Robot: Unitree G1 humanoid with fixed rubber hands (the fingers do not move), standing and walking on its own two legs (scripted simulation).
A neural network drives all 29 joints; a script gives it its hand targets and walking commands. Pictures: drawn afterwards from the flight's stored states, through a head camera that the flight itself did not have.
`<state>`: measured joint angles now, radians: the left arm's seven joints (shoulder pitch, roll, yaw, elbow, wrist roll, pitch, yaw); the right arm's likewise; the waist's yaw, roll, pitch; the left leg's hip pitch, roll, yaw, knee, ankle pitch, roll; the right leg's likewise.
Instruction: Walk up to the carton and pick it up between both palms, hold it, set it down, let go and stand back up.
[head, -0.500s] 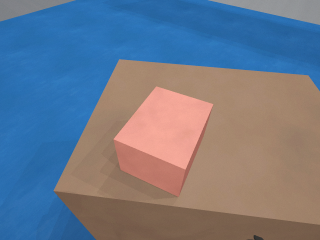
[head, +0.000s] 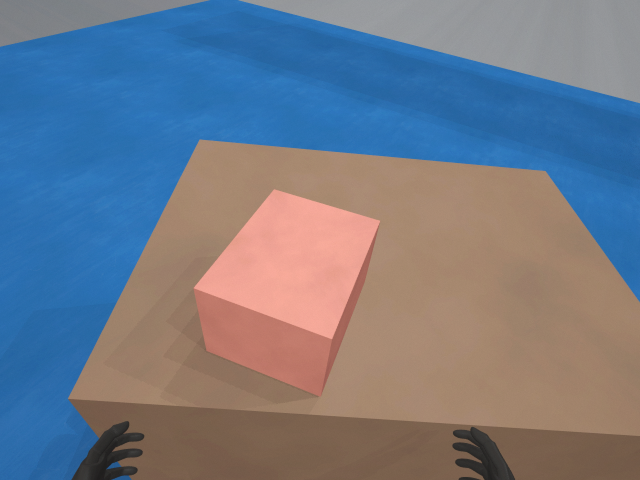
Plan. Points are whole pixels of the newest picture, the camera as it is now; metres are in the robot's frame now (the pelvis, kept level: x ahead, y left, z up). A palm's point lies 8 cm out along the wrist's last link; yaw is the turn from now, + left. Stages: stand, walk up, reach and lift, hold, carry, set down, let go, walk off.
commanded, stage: reach and lift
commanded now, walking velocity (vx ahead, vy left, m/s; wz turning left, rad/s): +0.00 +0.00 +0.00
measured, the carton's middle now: (295, 284) +0.44 +0.07 -0.02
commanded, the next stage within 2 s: none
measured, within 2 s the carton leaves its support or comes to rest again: neither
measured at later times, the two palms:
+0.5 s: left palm (70, 455) +0.17 +0.31 -0.04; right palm (457, 478) +0.18 -0.15 -0.02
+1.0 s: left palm (72, 395) +0.21 +0.31 +0.01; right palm (427, 456) +0.19 -0.11 +0.00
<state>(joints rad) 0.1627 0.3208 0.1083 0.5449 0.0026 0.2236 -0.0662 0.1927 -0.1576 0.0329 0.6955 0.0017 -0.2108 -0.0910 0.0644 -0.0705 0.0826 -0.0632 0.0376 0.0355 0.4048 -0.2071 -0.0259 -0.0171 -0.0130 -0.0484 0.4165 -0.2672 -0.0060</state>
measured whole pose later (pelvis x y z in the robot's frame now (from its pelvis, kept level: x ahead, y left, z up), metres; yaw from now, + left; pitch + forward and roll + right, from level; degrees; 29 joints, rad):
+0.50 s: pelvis +0.01 +0.04 +0.00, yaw -3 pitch -8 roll -1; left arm 0.26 0.37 0.03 0.36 -0.13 0.06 -0.13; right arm 0.31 -0.04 0.02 0.35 0.04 -0.16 -0.15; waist 0.09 -0.04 0.10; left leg -0.04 0.02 0.10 0.40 -0.23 0.03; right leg 0.02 -0.04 0.01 0.34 -0.23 0.03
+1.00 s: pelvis +0.02 +0.04 +0.00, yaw -2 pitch -8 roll -2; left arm 0.25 0.45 0.05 0.15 -0.23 -0.03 -0.24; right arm 0.42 0.07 0.14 0.12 0.10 -0.20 -0.35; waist 0.10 -0.02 0.15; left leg -0.05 0.04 0.09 0.47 -0.29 0.02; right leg 0.04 -0.02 0.00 0.34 -0.25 0.04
